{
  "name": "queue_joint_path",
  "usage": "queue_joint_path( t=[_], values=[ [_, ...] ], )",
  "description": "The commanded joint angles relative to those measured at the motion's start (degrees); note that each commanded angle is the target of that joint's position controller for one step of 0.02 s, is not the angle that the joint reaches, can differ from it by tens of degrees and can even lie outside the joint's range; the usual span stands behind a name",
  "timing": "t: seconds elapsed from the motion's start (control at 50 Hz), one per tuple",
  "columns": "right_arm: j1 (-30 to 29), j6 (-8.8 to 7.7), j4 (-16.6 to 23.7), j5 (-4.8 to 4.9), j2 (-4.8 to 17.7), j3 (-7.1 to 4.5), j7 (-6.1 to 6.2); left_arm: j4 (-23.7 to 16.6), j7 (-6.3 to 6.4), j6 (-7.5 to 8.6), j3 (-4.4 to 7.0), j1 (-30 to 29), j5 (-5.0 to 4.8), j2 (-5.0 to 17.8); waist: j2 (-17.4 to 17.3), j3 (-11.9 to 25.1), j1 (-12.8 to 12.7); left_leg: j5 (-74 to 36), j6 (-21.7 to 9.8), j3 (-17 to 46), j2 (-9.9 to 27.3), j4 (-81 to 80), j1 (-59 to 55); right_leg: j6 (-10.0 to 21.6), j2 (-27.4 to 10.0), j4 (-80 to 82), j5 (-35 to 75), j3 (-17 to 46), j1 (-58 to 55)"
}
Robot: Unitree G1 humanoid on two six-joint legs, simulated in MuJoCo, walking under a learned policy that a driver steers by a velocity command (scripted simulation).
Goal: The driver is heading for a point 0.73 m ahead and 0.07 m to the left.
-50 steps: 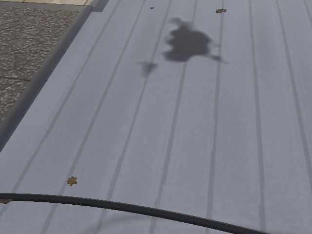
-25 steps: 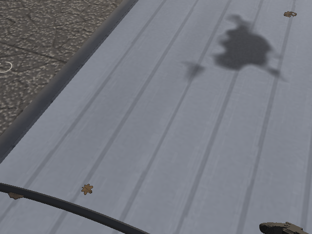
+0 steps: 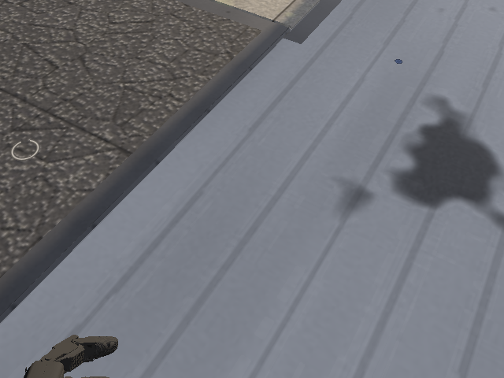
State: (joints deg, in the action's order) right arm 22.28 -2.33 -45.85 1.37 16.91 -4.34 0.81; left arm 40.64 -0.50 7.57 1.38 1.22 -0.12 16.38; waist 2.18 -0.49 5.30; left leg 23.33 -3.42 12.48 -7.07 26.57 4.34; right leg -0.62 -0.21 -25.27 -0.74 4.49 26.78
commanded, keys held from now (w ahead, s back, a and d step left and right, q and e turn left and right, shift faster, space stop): w+q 0.54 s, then w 0.08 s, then w+e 0.36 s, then no key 0.02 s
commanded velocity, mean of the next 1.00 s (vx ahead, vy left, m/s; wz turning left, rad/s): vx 0.50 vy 0.00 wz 0.32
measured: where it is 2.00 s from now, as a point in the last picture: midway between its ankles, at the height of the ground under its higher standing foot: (163, 295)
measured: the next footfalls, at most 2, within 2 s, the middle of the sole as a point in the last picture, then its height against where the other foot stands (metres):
left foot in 0.54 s outside the picture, level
right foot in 1.08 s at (204, 276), level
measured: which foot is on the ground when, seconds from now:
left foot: down 0.00-0.02, up 0.04-0.52, down 0.54-1.00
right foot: down 0.00-0.54, up 0.56-1.00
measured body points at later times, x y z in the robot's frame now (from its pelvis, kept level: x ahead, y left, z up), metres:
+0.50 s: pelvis +0.26 +0.02 +0.00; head +0.29 +0.05 +0.44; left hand +0.17 +0.31 -0.13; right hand +0.55 -0.12 -0.07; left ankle +0.37 +0.18 -0.71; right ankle +0.13 -0.13 -0.73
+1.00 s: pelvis +0.52 +0.13 +0.01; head +0.54 +0.14 +0.45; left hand +0.62 +0.41 -0.10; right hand +0.65 -0.12 -0.11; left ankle +0.37 +0.17 -0.73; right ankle +0.74 +0.05 -0.69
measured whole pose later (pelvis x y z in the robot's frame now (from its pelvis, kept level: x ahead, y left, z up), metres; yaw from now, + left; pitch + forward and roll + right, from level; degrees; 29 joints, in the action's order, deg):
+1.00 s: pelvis +0.52 +0.13 +0.01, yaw +16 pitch +2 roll +2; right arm 17.7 -4.4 -45.3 -0.1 15.7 -3.2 -0.3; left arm 42.1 -2.8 3.8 2.1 8.4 -1.1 15.3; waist 3.0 -0.8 3.4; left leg 18.7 -3.2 -6.2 -4.3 12.1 -4.5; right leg 1.1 -4.2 -35.0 4.4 0.8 37.3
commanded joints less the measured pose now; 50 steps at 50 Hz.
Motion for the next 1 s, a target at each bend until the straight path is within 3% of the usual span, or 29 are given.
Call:
queue_joint_path(
  t=[0.02, 0.04, 0.06, 0.08, 0.1, 0.12, 0.16, 0.2, 0.26, 0.36, 0.44, 0.48, 0.5, 0.52, 0.54, 0.56, 0.58, 0.6, 0.62, 0.64, 0.66, 0.68, 0.72, 0.76, 0.84, 0.88, 0.96, 1.0],
  values=[
    [-2.3, -0.59, 5.16, -1.37, 1.87, 0.41, -0.17, -1.04, 0.88, 1.16, 4.62, 16.79, 0.92, 13.0, -1.53, 14.72, -11.16, -12.04, -2.68, 4.27, 6.98, 21.68, 12.43, 6.85, -12.68, 0.1, -6.52, 10.53, -31.77],
    [6.3, -1.22, 6.72, 0.61, -1.04, 1.41, -0.49, 1.33, 0.6, 0.03, 5.81, 20.9, 0.95, 16.95, 18.24, 20.53, -6.98, 11.76, 0.75, -2.78, 0.01, 39.24, 33.48, 16.44, -25.03, 4.91, -18.55, 37.51, -48.96],
    [4.88, -1.07, 5.34, 1.49, 5.85, 0.25, -0.14, -0.02, 0.26, -0.3, 4.66, 19.28, 0.06, 10.78, 10.44, 16.2, -8.64, 9.25, 1.31, -1.2, 5.42, 46.36, 40.35, 14.74, -24.72, 7.93, -31.34, 40.53, -45.88],
    [-1.87, -0.7, 6.24, 1.01, 9.13, -0.76, -0.03, -0.82, 0.42, -0.57, 3.78, 16.84, -0.03, 7.48, 4.55, 8.76, -10.26, 3.55, 1.63, -2.38, 7.22, 47.69, 41.6, 11.84, -21.75, 8.67, -28.59, 30.7, -38.87],
    [-4.58, -0.36, 6.9, 0.32, 8.37, -0.84, 0.13, -1.14, 0.36, -0.86, 3.29, 13.72, 0.51, 6.7, 0.73, 4.57, -9.1, -0.78, 2.19, -3.93, 9.2, 46.48, 39.48, 10.47, -19.0, 9.66, -19.8, 22.99, -31.71],
    [-6.07, -0.31, 7.61, -0.29, 7.47, -0.96, -0.05, -0.77, 0.32, -1.05, 2.94, 12.07, 0.74, 5.54, 1.27, 1.5, -8.06, -3.55, 2.5, -3.93, 10.66, 43.93, 38.48, 10.35, -16.89, 10.89, -13.59, 17.87, -26.93],
    [-5.2, 0.22, 7.92, 0.4, 5.0, -0.88, -0.67, -0.07, 0.36, -0.81, 2.81, 11.36, 0.98, 4.7, 4.29, 0.26, -6.44, -5.96, 2.73, -5.4, 12.6, 41.29, 34.56, 9.66, -13.9, 13.72, -8.17, 9.93, -21.97],
    [-6.34, 0.75, 9.01, 0.39, 3.21, -0.55, -0.9, 0.77, 0.25, -0.42, 3.26, 11.94, 0.46, 5.48, 3.8, -0.4, -6.24, -7.67, 3.19, -6.45, 13.27, 38.99, 35.66, 10.78, -13.94, 15.48, -3.51, 5.45, -21.06],
    [-9.57, 0.82, 10.99, -0.02, 2.36, -0.23, -1.25, 1.87, 0.35, -0.45, 4.06, 12.8, 0.43, 7.39, 2.01, -0.87, -6.59, -13.11, 3.98, -6.59, 13.93, 32.16, 38.43, 11.89, -14.82, 16.64, 3.03, 0.55, -22.7],
    [-17.7, -0.08, 13.38, -0.06, 1.08, 0.55, -2.99, 3.37, 0.83, -1.48, 4.52, 14.37, 0.0, 9.3, 1.0, -2.68, -9.38, -24.71, 2.99, -11.01, 12.8, 16.99, 35.23, 9.88, -13.55, 16.5, 6.54, -8.55, -24.64],
    [-22.55, -0.06, 16.15, 0.21, 1.67, 0.44, -4.25, 4.86, 0.95, -2.78, 5.12, 16.81, -1.07, 11.13, 1.19, -4.2, -9.9, -20.51, 0.6, -13.98, 11.35, 11.04, 34.39, 8.45, -15.73, 13.77, 12.01, -11.63, -30.26],
    [-20.91, 0.24, 16.62, -0.05, 3.43, -0.44, -4.48, 4.78, 1.28, -3.52, 5.63, 16.42, -1.45, 12.81, 2.85, -1.92, -7.62, -14.74, -1.72, -16.89, 8.19, 9.83, 28.84, 7.3, -15.96, 7.42, 29.01, -13.87, -32.23],
    [-17.16, 0.49, 16.02, -0.17, 5.12, -1.36, -4.39, 4.64, 1.54, -3.94, 5.91, 16.23, -1.6, 13.7, 3.68, 0.83, -5.07, -12.22, -3.15, -18.36, 5.92, 9.51, 23.13, 6.72, -15.66, 0.87, 37.95, -14.95, -32.34],
    [-8.93, 0.68, 13.99, -0.05, 7.51, -2.86, -4.02, 4.33, 1.81, -4.34, 5.83, 15.4, -1.81, 13.67, 2.82, 5.17, -0.2, -14.7, -5.17, -19.12, 3.51, 6.16, 11.68, 5.37, -14.23, -9.78, 40.54, -16.57, -29.04],
    [1.41, 1.19, 11.3, 0.08, 11.29, -4.81, -2.94, 3.54, 2.09, -4.17, 5.04, 15.78, -1.1, 11.93, -0.58, 10.3, 4.59, -16.58, -7.78, -13.31, 5.38, 4.64, -6.05, 3.08, -12.12, -25.42, 29.15, -16.83, -16.83],
    [0.93, 0.98, 11.09, 0.43, 17.65, -5.46, -2.04, 0.53, 1.22, -3.02, 2.13, 21.1, 1.66, 2.85, -17.02, 14.14, -2.04, -12.73, -16.58, 16.54, 21.36, 2.28, -25.83, -0.23, -2.18, -46.1, -27.45, -14.67, 9.71],
    [2.98, -0.01, 13.11, -0.12, 14.66, -4.21, -2.26, -0.21, 0.34, -0.72, 2.01, 18.32, -0.13, 6.08, -13.21, 24.84, 0.99, -3.44, -21.91, 36.64, 27.91, -7.43, -30.0, -0.17, 1.19, -55.33, -34.58, -0.62, 16.58],
    [1.67, -0.74, 11.53, -0.71, 10.66, -3.07, -2.59, -1.2, -0.19, 0.19, 3.1, 12.91, -2.64, 9.62, -8.48, 16.8, 2.17, -6.35, -18.19, 27.36, 25.91, -9.03, -25.17, 0.64, -1.99, -54.76, -28.47, 0.67, 21.18],
    [-1.62, -1.16, 11.33, -0.43, 9.16, -2.51, -2.61, -1.69, -0.06, 0.63, 2.67, 11.4, -2.48, 8.98, -5.92, 10.33, -0.01, -11.06, -15.93, 19.13, 23.49, -9.05, -16.43, 1.34, -4.54, -49.98, -23.34, -0.28, 20.13],
    [-6.12, -1.3, 11.61, -0.64, 7.08, -1.75, -2.53, -0.6, 0.39, 0.46, 2.74, 11.35, -1.19, 8.68, -3.15, 6.75, -2.53, -17.77, -13.86, 12.75, 21.59, -9.27, -8.04, 1.05, -6.96, -45.71, -20.05, -0.79, 16.51],
    [-8.8, -1.56, 12.09, -1.33, 5.13, -0.97, -2.5, 0.16, 0.4, -0.3, 3.09, 12.79, -0.65, 9.04, -4.18, 5.26, -4.59, -24.19, -12.99, 8.37, 19.95, -10.6, -2.23, 0.81, -8.45, -43.13, -17.88, -0.5, 12.14],
    [-9.7, -1.86, 11.92, -1.7, 4.79, -0.77, -2.49, 0.82, 0.22, -1.18, 3.12, 14.49, -0.7, 8.66, -5.11, 4.94, -5.82, -26.93, -12.85, 6.17, 19.38, -12.2, 1.33, 0.48, -8.94, -42.16, -16.61, -0.58, 9.08],
    [-9.24, -2.88, 10.16, -1.56, 5.6, -0.91, -2.41, 1.72, 0.21, -2.68, 2.76, 15.92, -0.64, 6.63, -4.68, 3.8, -6.61, -31.42, -13.05, 1.15, 19.09, -14.83, 5.06, -0.62, -9.12, -39.56, -14.06, -1.36, 7.72],
    [-8.14, -3.49, 8.42, -1.76, 6.45, -1.12, -2.04, 0.93, 0.45, -3.49, 2.43, 13.18, -0.55, 5.46, -4.37, 1.16, -5.97, -32.23, -12.2, -3.27, 18.41, -16.94, 6.01, -1.51, -9.24, -35.23, -8.3, -1.2, 10.69],
    [-7.24, -3.63, 6.41, -2.09, 6.31, -0.76, -1.32, -0.1, -0.21, -3.14, 2.1, 7.94, -0.99, 4.2, -4.78, -1.39, -3.52, -29.17, -8.37, -11.32, 15.91, -18.66, 4.59, -0.94, -7.07, -21.33, 6.61, -1.26, 11.09],
    [-5.96, -3.67, 5.28, -1.95, 7.11, -0.88, -1.13, -1.27, -0.8, -2.86, 1.7, 4.43, -1.17, 3.2, -4.65, -2.74, -1.8, -27.5, -7.42, -12.99, 16.83, -19.63, 2.92, -0.25, -5.77, -15.48, 10.38, -2.33, 10.51],
    [-2.93, -2.64, 2.62, -1.38, 7.73, -1.19, -0.88, -4.14, -2.41, -2.63, 1.38, -0.33, -1.22, 2.63, -3.88, -4.68, 0.18, -31.64, -6.91, -14.68, 20.22, -17.06, -7.15, 1.78, -4.44, -9.54, 6.86, -3.22, 15.4],
    [-2.88, -1.56, 1.96, -1.1, 7.98, -1.27, -0.46, -5.63, -3.32, -2.48, 1.36, -1.37, -0.69, 2.47, -4.01, -4.79, -0.4, -41.96, -6.13, -15.36, 21.18, -12.62, -10.59, 3.19, -3.02, -7.56, 0.81, -5.02, 15.57]
  ],
)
